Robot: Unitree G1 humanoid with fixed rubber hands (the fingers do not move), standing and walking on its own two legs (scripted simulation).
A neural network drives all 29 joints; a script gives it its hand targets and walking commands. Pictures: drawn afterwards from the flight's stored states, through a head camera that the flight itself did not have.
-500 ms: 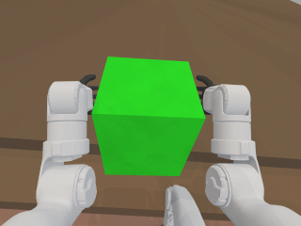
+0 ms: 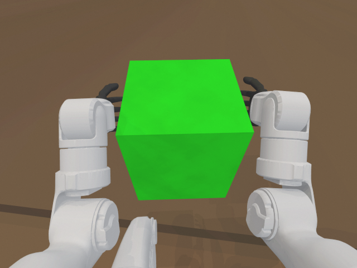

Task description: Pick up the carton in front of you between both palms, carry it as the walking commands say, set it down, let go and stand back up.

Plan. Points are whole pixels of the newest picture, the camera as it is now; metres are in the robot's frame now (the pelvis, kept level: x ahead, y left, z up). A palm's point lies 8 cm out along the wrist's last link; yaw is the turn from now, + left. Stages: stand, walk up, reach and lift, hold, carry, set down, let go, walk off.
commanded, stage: carry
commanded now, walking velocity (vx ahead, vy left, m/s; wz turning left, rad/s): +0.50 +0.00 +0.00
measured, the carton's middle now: (181, 134) +0.38 +0.01 +0.12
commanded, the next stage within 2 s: none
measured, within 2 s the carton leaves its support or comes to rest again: neither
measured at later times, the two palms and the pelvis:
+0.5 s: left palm (116, 14) +0.67 +0.18 +0.29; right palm (230, 8) +0.65 -0.11 +0.30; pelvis +0.28 +0.05 +0.10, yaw -1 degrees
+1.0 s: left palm out of the picture +0.93 +0.15 +0.35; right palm out of the picture +0.97 -0.15 +0.36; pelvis +0.57 -0.03 +0.20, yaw +2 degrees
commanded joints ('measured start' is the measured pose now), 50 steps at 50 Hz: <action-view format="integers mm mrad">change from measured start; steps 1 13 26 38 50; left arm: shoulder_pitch -792 -760 -714 -783 -811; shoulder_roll -997 -979 -939 -1115 -1061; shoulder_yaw -500 -436 -566 -517 -586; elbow -26 -107 -78 30 -275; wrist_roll -439 -321 -364 -468 -499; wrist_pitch -12 -53 1 -54 -40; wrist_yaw -280 -210 -210 -229 -221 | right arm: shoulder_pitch -672 -884 -655 -658 -631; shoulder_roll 1079 1254 1053 1054 1032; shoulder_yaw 553 641 605 463 580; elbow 95 -176 -82 82 -174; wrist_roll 402 602 464 389 376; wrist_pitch -7 -91 -12 -48 -30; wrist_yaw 192 222 234 229 156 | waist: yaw -32 -130 -152 115 3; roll -135 47 9 158 -81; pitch -216 -642 -349 -501 -545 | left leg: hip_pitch -111 1254 1382 1022 243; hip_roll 50 205 197 86 -16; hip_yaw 44 -580 -325 80 -83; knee -228 -1307 -1510 -867 -452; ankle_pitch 70 463 215 1262 69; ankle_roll -23 184 142 -33 -17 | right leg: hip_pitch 233 -552 -1239 36 317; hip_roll -184 57 -73 79 -243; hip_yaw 210 238 66 43 417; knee -285 1308 1400 210 21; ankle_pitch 129 91 -104 -16 322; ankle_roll -162 -26 -52 -94 -231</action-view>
